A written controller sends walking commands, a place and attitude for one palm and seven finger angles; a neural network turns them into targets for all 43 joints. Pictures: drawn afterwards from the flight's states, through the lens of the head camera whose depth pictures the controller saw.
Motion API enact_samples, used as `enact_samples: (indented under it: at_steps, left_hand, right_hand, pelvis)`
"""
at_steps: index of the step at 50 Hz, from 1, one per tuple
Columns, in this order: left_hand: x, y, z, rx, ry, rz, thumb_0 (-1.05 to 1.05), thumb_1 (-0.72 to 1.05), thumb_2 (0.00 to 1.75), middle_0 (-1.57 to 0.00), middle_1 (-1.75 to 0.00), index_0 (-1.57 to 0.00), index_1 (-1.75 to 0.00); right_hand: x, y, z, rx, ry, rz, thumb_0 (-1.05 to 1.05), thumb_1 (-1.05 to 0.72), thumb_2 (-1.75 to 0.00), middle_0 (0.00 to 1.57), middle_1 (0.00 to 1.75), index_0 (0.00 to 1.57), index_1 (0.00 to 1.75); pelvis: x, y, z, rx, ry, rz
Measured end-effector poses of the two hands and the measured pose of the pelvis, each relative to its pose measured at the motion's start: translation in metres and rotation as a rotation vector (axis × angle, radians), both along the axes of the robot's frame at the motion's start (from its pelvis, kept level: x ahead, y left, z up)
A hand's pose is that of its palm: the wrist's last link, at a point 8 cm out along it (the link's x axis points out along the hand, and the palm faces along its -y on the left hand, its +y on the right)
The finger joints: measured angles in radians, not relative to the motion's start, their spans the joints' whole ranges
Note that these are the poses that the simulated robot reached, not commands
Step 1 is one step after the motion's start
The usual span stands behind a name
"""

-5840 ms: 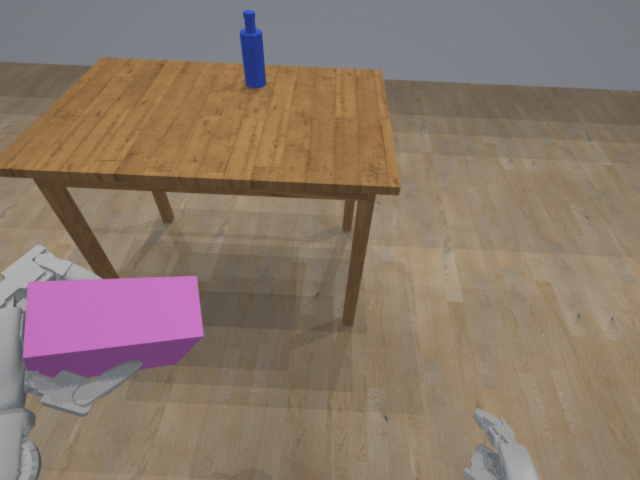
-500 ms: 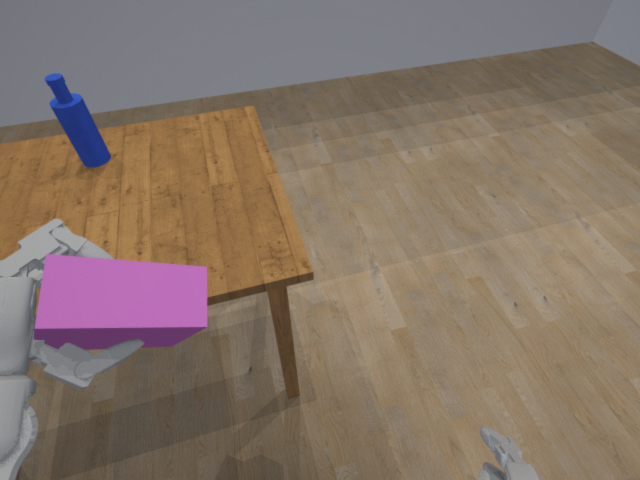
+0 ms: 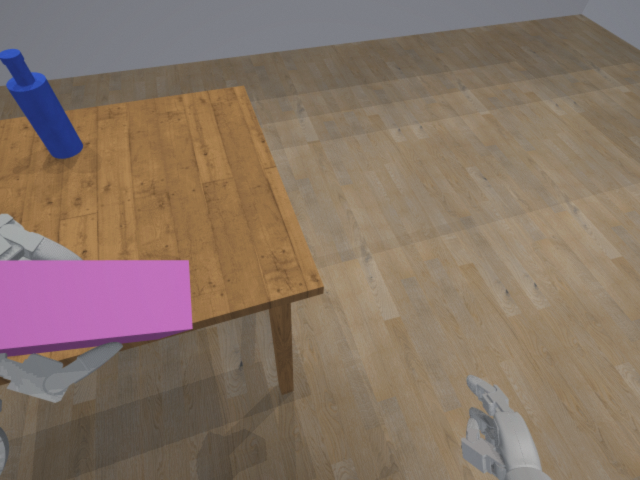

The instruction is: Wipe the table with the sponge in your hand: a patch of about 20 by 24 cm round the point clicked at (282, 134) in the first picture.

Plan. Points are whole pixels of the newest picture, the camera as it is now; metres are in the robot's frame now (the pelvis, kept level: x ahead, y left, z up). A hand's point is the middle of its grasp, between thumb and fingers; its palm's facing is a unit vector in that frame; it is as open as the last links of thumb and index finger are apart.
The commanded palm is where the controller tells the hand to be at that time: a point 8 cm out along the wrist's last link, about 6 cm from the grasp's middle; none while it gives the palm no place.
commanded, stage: shuffle to correct the standing spot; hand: left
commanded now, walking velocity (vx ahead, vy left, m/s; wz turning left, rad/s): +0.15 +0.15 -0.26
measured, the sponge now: (122, 307) +0.24 +0.20 +0.15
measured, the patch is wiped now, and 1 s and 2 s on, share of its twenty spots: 0.00 0.00 0.00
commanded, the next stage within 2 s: come to a stop and stand still in 0.78 s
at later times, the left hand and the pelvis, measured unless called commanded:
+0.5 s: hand (6, 280) +0.25 +0.30 +0.17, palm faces +0.41 -0.82 -0.40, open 10.2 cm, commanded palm +0.21 +0.34 +0.18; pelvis +0.04 +0.06 -0.03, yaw -2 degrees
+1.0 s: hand (3, 200) +0.34 +0.36 +0.16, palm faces +0.34 -0.84 -0.43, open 10.2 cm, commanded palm +0.29 +0.40 +0.18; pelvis +0.12 +0.13 -0.01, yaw -3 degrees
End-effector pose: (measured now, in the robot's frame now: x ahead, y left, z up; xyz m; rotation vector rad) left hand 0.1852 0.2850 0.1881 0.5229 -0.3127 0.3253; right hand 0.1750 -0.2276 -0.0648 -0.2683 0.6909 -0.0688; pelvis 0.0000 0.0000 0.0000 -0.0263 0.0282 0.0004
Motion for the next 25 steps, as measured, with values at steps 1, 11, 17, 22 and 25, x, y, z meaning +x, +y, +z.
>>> enact_samples:
  at_steps: [1, 11, 17, 22, 25]
  left_hand:
    - [0.001, 0.0, 0.0, -0.003, -0.006, -0.008, -0.01, -0.5, 1.0, -0.72, -1.35, -0.73, -1.35]
    - [0.022, 0.021, -0.015, -0.035, 0.005, -0.008, -0.01, -0.5, 1.0, -0.72, -1.35, -0.73, -1.35]
    - [0.025, 0.028, -0.01, -0.008, -0.015, -0.029, -0.01, -0.5, 1.0, -0.72, -1.35, -0.73, -1.35]
    - [0.016, 0.045, -0.006, 0.014, -0.1, -0.029, -0.01, -0.5, 1.0, -0.72, -1.35, -0.73, -1.35]
    - [0.024, 0.056, -0.009, 0.018, -0.126, -0.023, -0.01, -0.5, 1.0, -0.72, -1.35, -0.73, -1.35]
  right_hand:
    - [0.006, 0.003, 0.001, 0.002, -0.013, 0.0, 0.01, -0.9, -0.9, 0.2, 0.3, 0.2, 0.3]
    - [0.029, 0.023, 0.0, 0.008, -0.04, -0.025, 0.01, -0.9, -0.9, 0.2, 0.3, 0.2, 0.3]
    - [0.023, 0.032, -0.014, 0.02, 0.022, -0.028, 0.01, -0.9, -0.9, 0.2, 0.3, 0.2, 0.3]
    - [0.017, 0.038, -0.023, -0.02, 0.091, -0.024, 0.01, -0.9, -0.9, 0.2, 0.3, 0.2, 0.3]
    - [0.017, 0.044, -0.031, -0.02, 0.068, -0.072, 0.01, -0.9, -0.9, 0.2, 0.3, 0.2, 0.3]
  pelvis:
    - [0.002, 0.003, -0.001, -0.001, 0.001, -0.004]
    - [0.023, 0.023, -0.011, 0.001, -0.006, -0.008]
    - [0.029, 0.033, -0.015, -0.017, -0.01, 0.022]
    - [0.033, 0.049, -0.023, -0.013, -0.021, -0.001]
    - [0.035, 0.062, -0.031, 0.004, -0.05, -0.037]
